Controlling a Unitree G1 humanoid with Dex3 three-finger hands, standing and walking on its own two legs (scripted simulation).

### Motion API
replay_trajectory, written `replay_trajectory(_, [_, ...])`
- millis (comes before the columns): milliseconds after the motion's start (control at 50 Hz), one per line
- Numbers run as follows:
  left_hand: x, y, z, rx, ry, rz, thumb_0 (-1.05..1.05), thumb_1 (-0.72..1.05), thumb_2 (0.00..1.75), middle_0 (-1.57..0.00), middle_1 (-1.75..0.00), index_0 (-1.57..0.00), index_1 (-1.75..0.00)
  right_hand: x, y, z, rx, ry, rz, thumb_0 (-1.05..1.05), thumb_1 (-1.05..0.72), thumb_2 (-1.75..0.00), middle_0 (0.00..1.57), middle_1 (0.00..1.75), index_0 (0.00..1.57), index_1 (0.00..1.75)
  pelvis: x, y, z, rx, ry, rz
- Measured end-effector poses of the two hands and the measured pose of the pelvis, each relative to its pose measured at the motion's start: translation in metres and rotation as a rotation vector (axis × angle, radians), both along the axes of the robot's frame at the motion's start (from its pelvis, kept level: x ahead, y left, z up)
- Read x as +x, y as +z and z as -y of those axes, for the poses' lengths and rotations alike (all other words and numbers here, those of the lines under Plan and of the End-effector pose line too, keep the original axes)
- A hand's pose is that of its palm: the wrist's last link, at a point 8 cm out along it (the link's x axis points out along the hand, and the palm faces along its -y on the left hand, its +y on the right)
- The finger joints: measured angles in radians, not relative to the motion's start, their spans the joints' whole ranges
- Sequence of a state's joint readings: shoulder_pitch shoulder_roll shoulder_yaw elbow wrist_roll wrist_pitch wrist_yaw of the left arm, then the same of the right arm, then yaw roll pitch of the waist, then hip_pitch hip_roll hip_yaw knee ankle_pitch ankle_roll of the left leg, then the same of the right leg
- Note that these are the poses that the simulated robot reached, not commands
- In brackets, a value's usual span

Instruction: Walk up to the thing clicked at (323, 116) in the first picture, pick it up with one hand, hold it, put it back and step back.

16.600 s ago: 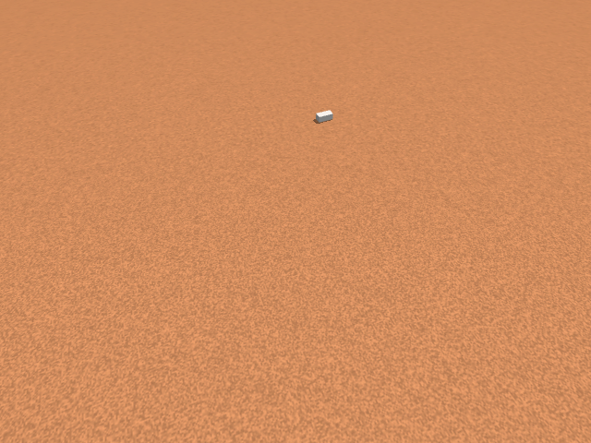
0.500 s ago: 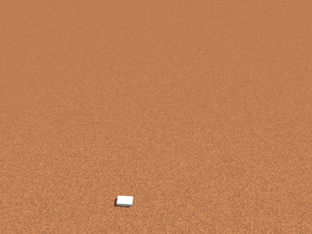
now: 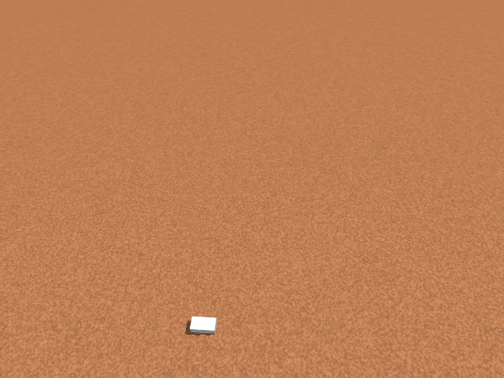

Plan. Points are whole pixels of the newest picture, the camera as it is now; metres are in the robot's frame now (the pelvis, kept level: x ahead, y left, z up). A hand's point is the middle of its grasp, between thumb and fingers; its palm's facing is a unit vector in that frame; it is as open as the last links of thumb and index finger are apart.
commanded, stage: rise first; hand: left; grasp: from above
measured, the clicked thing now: (203, 324) +0.45 +0.23 -0.76
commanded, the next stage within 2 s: none
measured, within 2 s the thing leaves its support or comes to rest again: neither
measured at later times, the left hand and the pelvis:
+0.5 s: hand out of the picture +0.14 +0.26 -0.20, palm faces -0.09 -0.91 -0.40, open 12.7 cm; pelvis -0.01 +0.01 -0.06, yaw +0 degrees
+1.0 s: hand out of the picture +0.13 +0.26 -0.25, palm faces -0.20 -0.85 -0.49, open 13.6 cm; pelvis -0.01 +0.02 -0.12, yaw +0 degrees
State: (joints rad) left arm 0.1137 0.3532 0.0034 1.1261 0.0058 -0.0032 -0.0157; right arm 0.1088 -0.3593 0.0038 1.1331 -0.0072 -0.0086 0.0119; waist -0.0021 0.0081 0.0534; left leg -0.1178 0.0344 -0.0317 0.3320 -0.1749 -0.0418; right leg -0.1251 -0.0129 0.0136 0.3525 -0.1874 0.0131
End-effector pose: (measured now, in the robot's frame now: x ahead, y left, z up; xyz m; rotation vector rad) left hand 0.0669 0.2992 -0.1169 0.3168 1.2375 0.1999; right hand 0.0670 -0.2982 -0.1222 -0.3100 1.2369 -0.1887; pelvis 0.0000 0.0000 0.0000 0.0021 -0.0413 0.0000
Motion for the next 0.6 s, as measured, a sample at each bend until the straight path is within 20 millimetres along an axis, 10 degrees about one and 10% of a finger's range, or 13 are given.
replay_trajectory(240, [0.075, -0.011, 0.001, 0.005, -0.049, 0.158, 0.00, 0.43, 0.84, -0.25, -0.65, -0.25, -0.65, 0.018, -0.009, -0.038, 0.057, -0.008, 0.210, 0.01, -0.91, -0.90, 0.20, 0.30, 0.20, 0.30, -0.013, -0.022, -0.001, -0.005, 0.004, -0.136])
replay_trajectory(600, [0.069, -0.053, -0.004, 0.077, -0.152, 0.104, 0.00, -0.39, 0.87, -0.24, -0.90, -0.23, -0.92, 0.067, -0.034, -0.057, 0.050, 0.047, 0.376, 0.01, -0.92, -0.90, 0.20, 0.30, 0.20, 0.30, -0.004, -0.070, -0.017, -0.024, 0.002, -0.274])
